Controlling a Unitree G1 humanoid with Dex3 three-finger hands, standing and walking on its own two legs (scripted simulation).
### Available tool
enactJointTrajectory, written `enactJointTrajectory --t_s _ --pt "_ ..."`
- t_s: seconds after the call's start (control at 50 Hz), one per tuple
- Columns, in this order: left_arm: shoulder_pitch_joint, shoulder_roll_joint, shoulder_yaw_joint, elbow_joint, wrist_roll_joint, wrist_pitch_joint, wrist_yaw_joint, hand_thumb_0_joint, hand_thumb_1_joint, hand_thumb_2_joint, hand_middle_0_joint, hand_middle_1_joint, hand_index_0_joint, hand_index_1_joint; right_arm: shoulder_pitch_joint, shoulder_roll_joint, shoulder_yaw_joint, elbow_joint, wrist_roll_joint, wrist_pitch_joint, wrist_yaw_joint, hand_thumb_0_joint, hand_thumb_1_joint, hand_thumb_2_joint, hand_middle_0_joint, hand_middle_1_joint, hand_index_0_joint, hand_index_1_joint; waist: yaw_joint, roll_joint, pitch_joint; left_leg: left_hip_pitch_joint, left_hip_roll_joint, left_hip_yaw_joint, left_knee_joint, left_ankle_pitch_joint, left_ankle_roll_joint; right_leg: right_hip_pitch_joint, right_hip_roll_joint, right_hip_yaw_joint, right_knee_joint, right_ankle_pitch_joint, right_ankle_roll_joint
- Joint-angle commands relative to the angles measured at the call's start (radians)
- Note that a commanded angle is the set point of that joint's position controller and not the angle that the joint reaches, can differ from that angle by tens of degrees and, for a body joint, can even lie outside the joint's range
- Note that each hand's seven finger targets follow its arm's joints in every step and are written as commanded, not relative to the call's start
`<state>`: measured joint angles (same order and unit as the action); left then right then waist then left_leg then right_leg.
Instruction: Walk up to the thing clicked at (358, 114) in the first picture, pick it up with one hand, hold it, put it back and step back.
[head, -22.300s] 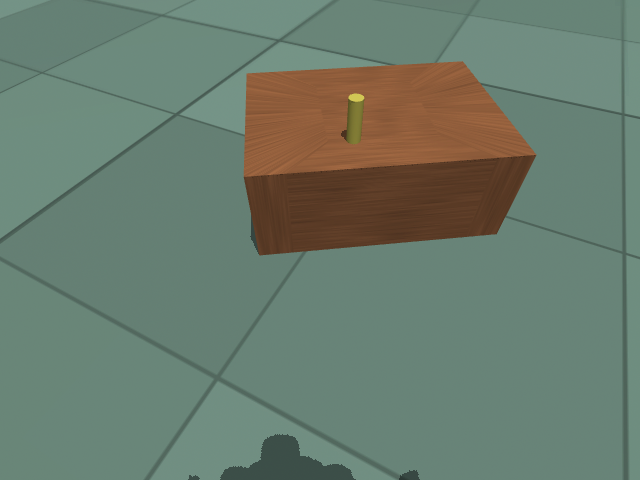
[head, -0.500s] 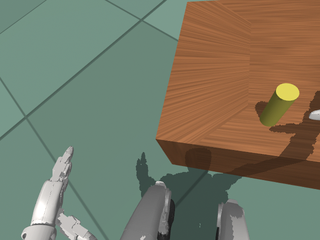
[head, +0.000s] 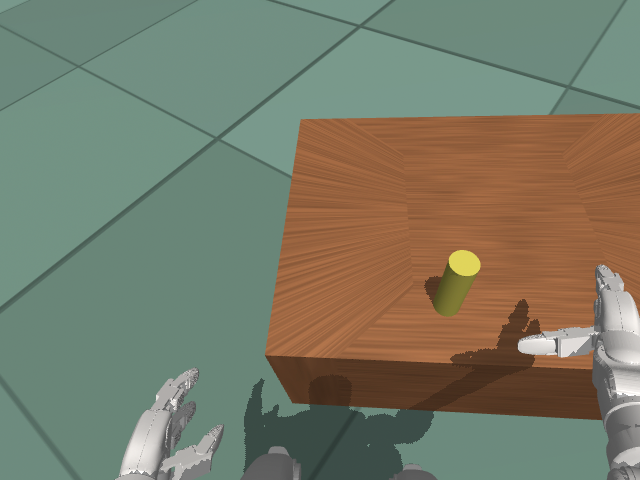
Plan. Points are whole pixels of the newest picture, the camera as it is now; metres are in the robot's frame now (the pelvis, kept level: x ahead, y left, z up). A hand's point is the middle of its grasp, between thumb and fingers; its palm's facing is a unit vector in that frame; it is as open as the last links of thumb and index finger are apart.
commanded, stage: home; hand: right
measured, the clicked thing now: (454, 285) +0.48 -0.20 -0.21
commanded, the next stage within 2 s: none
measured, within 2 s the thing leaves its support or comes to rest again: neither
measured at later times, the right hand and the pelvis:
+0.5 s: hand (487, 464) +0.17 -0.16 -0.05, palm faces +0.14 +0.96 -0.24, open 17.5 cm; pelvis +0.01 +0.02 +0.01, yaw -1 degrees
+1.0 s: hand out of the picture +0.12 -0.21 -0.09, palm faces -0.01 +0.94 -0.35, open 17.6 cm; pelvis +0.00 +0.02 +0.03, yaw -2 degrees
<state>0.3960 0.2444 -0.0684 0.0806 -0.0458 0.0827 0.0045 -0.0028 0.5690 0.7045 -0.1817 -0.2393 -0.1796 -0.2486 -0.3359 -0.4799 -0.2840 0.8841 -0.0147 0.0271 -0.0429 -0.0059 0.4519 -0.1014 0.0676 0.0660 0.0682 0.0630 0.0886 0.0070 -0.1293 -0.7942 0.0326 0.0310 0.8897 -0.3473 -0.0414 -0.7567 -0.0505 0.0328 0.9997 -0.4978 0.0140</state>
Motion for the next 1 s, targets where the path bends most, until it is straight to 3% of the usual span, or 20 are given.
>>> enactJointTrajectory --t_s 0.0,0.06,0.08,0.14,0.16,0.18,0.2,0.26,0.42,0.48,0.54,0.62,0.64,0.7,0.78,0.8,0.82,0.86,0.94,0.98 --pt "-0.091 0.102 0.051 -0.193 -0.006 -0.058 0.036 0.000 0.888 0.896 -0.200 -0.295 -0.199 -0.297 -0.159 -0.138 0.029 -0.466 0.031 -0.044 -0.041 0.000 0.517 -0.074 0.057 0.059 0.057 0.059 -0.036 -0.167 -0.307 0.278 -0.047 0.055 -0.098 0.183 0.068 0.262 0.023 -0.025 -0.230 0.368 0.014" --pt "-0.068 0.080 0.048 -0.133 -0.003 -0.054 0.055 0.000 0.895 0.900 -0.201 -0.296 -0.199 -0.297 0.016 -0.088 0.043 -0.560 0.044 -0.043 -0.062 0.000 0.505 -0.082 0.058 0.061 0.058 0.061 -0.062 -0.184 -0.269 0.331 -0.040 0.051 -0.114 0.217 0.069 0.282 0.024 -0.035 -0.250 0.421 0.019" --pt "-0.031 0.104 0.079 -0.100 0.000 -0.048 0.064 0.000 0.895 0.900 -0.201 -0.296 -0.199 -0.297 0.090 -0.085 0.039 -0.590 0.047 -0.038 -0.068 0.000 0.498 -0.086 0.059 0.063 0.059 0.063 -0.062 -0.177 -0.261 0.336 -0.041 0.051 -0.119 0.230 0.069 0.293 0.025 -0.038 -0.253 0.440 0.019" --pt "-0.028 0.091 0.093 -0.070 0.001 -0.041 0.072 0.000 0.896 0.900 -0.201 -0.296 -0.200 -0.297 0.278 0.004 0.088 -0.643 0.055 -0.018 -0.070 0.000 0.516 -0.076 0.057 0.059 0.057 0.059 -0.067 -0.137 -0.197 0.369 -0.035 0.050 -0.139 0.248 0.062 0.270 0.033 -0.051 -0.266 0.423 0.011" --pt "-0.030 0.123 0.091 0.234 -0.007 -0.029 0.082 0.000 0.889 0.897 -0.200 -0.297 -0.199 -0.298 0.303 -0.040 0.024 -0.692 0.058 -0.008 -0.095 0.000 0.584 -0.035 0.049 0.047 0.049 0.047 -0.064 -0.180 -0.115 0.341 -0.044 0.045 -0.134 0.219 0.066 0.246 0.029 -0.037 -0.258 0.372 0.007" --pt "-0.047 0.095 0.078 0.175 -0.005 -0.034 0.089 0.000 0.892 0.898 -0.201 -0.297 -0.199 -0.298 0.402 0.068 0.114 -0.721 0.061 0.001 -0.087 0.000 0.577 -0.039 0.050 0.048 0.050 0.048 -0.053 -0.132 -0.132 0.365 -0.039 0.045 -0.145 0.226 0.063 0.264 0.030 -0.041 -0.257 0.370 0.001" --pt "-0.079 0.087 0.080 0.146 -0.008 -0.047 0.095 0.000 0.892 0.899 -0.201 -0.297 -0.199 -0.298 0.471 0.121 0.164 -0.773 0.063 0.014 -0.081 0.000 0.561 -0.048 0.052 0.051 0.052 0.051 -0.052 -0.099 -0.163 0.375 -0.042 0.049 -0.141 0.253 0.060 0.275 0.027 -0.043 -0.253 0.397 -0.002" --pt "-0.128 0.088 0.087 0.193 -0.006 -0.054 0.110 0.000 0.895 0.900 -0.201 -0.297 -0.200 -0.298 0.609 0.149 0.208 -0.832 0.063 0.042 -0.087 0.000 0.577 -0.039 0.050 0.049 0.050 0.048 -0.045 -0.048 -0.087 0.359 -0.040 0.047 -0.159 0.237 0.048 0.240 0.032 -0.047 -0.252 0.343 -0.010" --pt "-0.191 0.078 0.097 0.228 0.011 -0.120 0.151 0.000 0.890 0.897 -0.200 -0.297 -0.199 -0.298 0.655 0.147 0.216 -1.014 0.039 0.067 -0.103 0.000 0.578 -0.038 0.050 0.048 0.050 0.048 -0.045 0.005 -0.090 0.345 -0.023 0.023 -0.180 0.131 0.031 0.227 0.046 -0.049 -0.227 0.209 -0.031" --pt "-0.194 0.072 0.093 0.247 0.016 -0.151 0.160 0.000 0.889 0.897 -0.200 -0.297 -0.199 -0.298 0.665 0.146 0.212 -1.019 0.029 0.081 -0.110 0.000 0.566 -0.045 0.051 0.050 0.051 0.050 -0.055 -0.006 -0.070 0.332 -0.015 0.012 -0.195 0.070 0.031 0.216 0.052 -0.055 -0.230 0.154 -0.032" --pt "-0.198 0.072 0.093 0.259 0.022 -0.180 0.165 0.000 0.893 0.900 -0.201 -0.298 -0.200 -0.299 0.687 0.190 0.241 -1.001 0.026 0.096 -0.110 0.000 0.575 -0.040 0.050 0.049 0.050 0.049 -0.055 0.002 -0.072 0.335 -0.015 0.020 -0.191 0.070 0.030 0.217 0.051 -0.052 -0.227 0.154 -0.032" --pt "-0.210 0.074 0.094 0.267 0.028 -0.206 0.162 0.000 0.897 0.902 -0.201 -0.300 -0.200 -0.300 0.751 0.172 0.215 -0.987 0.017 0.116 -0.116 0.000 0.575 -0.039 0.050 0.048 0.050 0.048 -0.085 -0.001 -0.059 0.359 -0.016 0.030 -0.189 0.078 0.030 0.208 0.057 -0.054 -0.236 0.171 -0.026" --pt "-0.213 0.060 0.083 0.276 0.029 -0.209 0.159 0.000 0.896 0.902 -0.201 -0.299 -0.200 -0.300 0.767 0.210 0.256 -0.953 0.018 0.122 -0.111 0.000 0.574 -0.039 0.050 0.049 0.050 0.049 -0.078 0.009 -0.027 0.348 -0.014 0.025 -0.199 0.060 0.028 0.193 0.059 -0.058 -0.235 0.150 -0.026" --pt "-0.213 0.069 0.091 0.281 0.031 -0.222 0.159 0.000 0.897 0.902 -0.201 -0.300 -0.200 -0.301 0.748 0.184 0.227 -0.990 0.017 0.130 -0.114 0.000 0.569 -0.042 0.050 0.049 0.050 0.049 -0.078 -0.010 -0.032 0.346 -0.018 0.032 -0.196 0.063 0.029 0.198 0.058 -0.055 -0.243 0.154 -0.023" --pt "-0.227 0.071 0.089 0.282 0.033 -0.238 0.157 0.000 0.897 0.902 -0.201 -0.301 -0.200 -0.301 0.723 0.189 0.229 -0.991 0.020 0.135 -0.110 0.000 0.577 -0.037 0.049 0.048 0.049 0.048 -0.073 -0.002 0.004 0.328 -0.019 0.030 -0.212 -0.013 0.027 0.174 0.057 -0.054 -0.256 0.081 -0.025" --pt "-0.255 0.199 0.115 0.470 0.167 -0.174 0.109 0.000 0.897 0.903 -0.201 -0.303 -0.201 -0.303 0.605 0.002 0.188 -0.640 -0.090 0.047 -0.059 0.000 0.611 0.000 0.041 0.034 0.041 0.034 -0.107 -0.045 0.073 0.422 0.024 -0.069 -0.250 -0.002 0.059 0.259 0.003 0.024 -0.315 0.158 -0.024" --pt "-0.229 0.213 0.136 0.485 0.168 -0.150 0.086 0.000 0.897 0.903 -0.201 -0.302 -0.201 -0.303 0.633 0.001 0.177 -0.571 -0.098 0.013 -0.032 0.000 0.611 0.000 0.040 0.032 0.040 0.032 -0.100 -0.087 0.044 0.478 0.029 -0.060 -0.226 0.004 0.075 0.252 -0.002 0.044 -0.355 0.145 -0.028" --pt "-0.236 0.208 0.127 0.484 0.144 -0.125 0.067 0.000 0.897 0.902 -0.201 -0.302 -0.200 -0.302 0.638 0.000 0.189 -0.507 -0.073 -0.024 0.000 0.000 0.597 -0.024 0.047 0.043 0.047 0.043 -0.086 -0.043 0.063 0.423 0.037 -0.068 -0.287 -0.068 0.073 0.308 0.016 0.015 -0.347 0.089 -0.041" --pt "-0.247 0.221 0.123 0.549 0.105 -0.114 0.030 0.000 0.897 0.903 -0.201 -0.303 -0.201 -0.303 0.584 0.018 0.212 -0.363 -0.036 -0.042 0.022 0.000 0.591 -0.027 0.047 0.044 0.047 0.044 -0.088 -0.061 0.073 0.454 0.048 -0.064 -0.307 -0.004 0.064 0.353 -0.002 0.055 -0.433 0.101 -0.036" --pt "-0.250 0.217 0.118 0.591 0.102 -0.113 0.026 0.000 0.897 0.903 -0.201 -0.303 -0.201 -0.303 0.564 0.014 0.220 -0.291 -0.031 -0.049 0.022 0.000 0.611 -0.015 0.045 0.041 0.045 0.041 -0.090 -0.081 0.079 0.491 0.049 -0.058 -0.300 0.076 0.064 0.377 -0.013 0.070 -0.469 0.171 -0.033"
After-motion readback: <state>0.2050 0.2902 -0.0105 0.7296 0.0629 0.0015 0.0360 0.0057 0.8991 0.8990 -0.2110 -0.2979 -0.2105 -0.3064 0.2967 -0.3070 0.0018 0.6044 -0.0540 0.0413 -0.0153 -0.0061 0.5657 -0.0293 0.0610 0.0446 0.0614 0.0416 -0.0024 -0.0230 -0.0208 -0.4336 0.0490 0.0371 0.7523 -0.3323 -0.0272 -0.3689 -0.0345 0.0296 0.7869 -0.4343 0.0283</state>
